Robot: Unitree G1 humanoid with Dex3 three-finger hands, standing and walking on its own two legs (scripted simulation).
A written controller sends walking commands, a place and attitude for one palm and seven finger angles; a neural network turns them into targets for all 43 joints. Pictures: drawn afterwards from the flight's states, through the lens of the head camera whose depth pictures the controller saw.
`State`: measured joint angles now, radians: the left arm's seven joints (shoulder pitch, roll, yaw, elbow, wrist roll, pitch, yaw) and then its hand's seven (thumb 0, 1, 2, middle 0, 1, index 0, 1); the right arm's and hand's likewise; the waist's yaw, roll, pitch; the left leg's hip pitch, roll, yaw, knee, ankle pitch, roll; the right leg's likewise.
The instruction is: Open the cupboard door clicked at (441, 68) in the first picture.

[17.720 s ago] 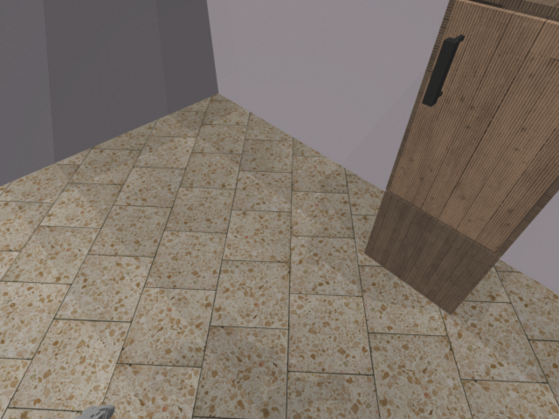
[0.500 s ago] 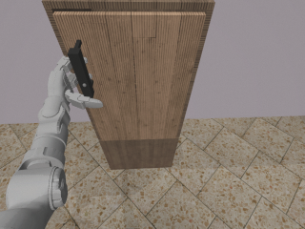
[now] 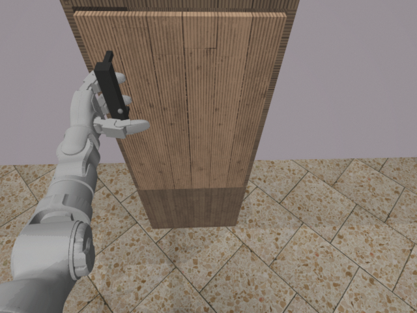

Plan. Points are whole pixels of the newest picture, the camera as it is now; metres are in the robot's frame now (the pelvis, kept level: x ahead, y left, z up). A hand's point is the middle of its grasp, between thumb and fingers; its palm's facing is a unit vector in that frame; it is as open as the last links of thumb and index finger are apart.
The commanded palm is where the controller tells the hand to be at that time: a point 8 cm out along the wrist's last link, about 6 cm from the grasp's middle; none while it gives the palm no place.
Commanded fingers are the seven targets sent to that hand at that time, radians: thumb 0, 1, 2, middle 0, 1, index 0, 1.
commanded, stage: close the thumb around the handle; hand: left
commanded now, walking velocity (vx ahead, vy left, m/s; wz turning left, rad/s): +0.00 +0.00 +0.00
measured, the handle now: (116, 93) +0.52 +0.18 +0.13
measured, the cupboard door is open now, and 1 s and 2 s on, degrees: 0 14 44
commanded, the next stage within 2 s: pull the door open along its arc in 0.44 s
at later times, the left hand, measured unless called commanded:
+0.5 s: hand (122, 111) +0.47 +0.16 +0.13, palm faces +0.01 -1.00 +0.01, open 6.1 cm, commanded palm +0.44 +0.21 +0.13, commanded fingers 0.00 0.90 0.90 -0.40 -1.35 -0.40 -1.35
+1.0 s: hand (127, 144) +0.39 +0.14 +0.13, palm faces -0.04 -1.00 +0.02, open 6.7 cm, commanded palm +0.33 +0.19 +0.13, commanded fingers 0.00 0.90 0.90 -0.40 -1.35 -0.40 -1.35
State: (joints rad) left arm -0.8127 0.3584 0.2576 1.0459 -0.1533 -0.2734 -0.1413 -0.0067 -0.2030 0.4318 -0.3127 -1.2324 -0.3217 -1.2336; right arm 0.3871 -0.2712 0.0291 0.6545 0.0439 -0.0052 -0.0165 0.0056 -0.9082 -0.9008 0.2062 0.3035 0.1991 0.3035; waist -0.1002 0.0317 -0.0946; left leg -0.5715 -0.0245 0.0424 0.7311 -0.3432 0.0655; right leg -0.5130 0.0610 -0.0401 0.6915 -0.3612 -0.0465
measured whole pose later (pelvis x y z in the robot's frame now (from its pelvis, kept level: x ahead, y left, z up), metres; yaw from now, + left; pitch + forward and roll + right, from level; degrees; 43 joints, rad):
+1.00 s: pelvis +0.02 +0.00 +0.01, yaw -2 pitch +7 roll -1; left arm -0.28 0.21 0.16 0.39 -0.23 -0.13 -0.11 0.00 0.65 0.70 -0.30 -1.34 -0.27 -1.30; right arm 0.35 -0.26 0.01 0.58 0.06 0.00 0.01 0.01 -0.91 -0.90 0.20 0.30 0.20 0.30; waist -0.04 0.05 -0.13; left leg -0.42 -0.02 0.08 0.65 -0.35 0.07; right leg -0.38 0.07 0.01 0.63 -0.36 -0.04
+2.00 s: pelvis +0.02 -0.05 +0.01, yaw +2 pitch -2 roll +0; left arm 0.28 -0.02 -0.33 -0.35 -0.02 0.24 0.50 0.01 0.62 0.69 -0.28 -1.29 -0.32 -1.32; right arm 0.12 -0.19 0.03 0.57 -0.02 0.09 0.06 0.01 -0.91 -0.90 0.20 0.30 0.19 0.30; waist -0.02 0.08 -0.07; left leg -0.25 -0.01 -0.01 0.63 -0.34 0.00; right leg -0.18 0.09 -0.08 0.58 -0.37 -0.11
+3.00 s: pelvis -0.02 -0.01 +0.01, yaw +3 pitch -2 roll -1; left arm 0.02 -0.06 -0.36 -0.12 0.03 0.18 0.56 -0.01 -0.50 0.30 -0.21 -0.45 -0.21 -0.45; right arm 0.09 -0.16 0.04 0.61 -0.02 0.08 0.06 0.01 -0.91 -0.90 0.20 0.30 0.20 0.30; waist 0.01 0.05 -0.02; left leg -0.32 -0.05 -0.01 0.67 -0.31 0.05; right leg -0.25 0.05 -0.09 0.63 -0.35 -0.06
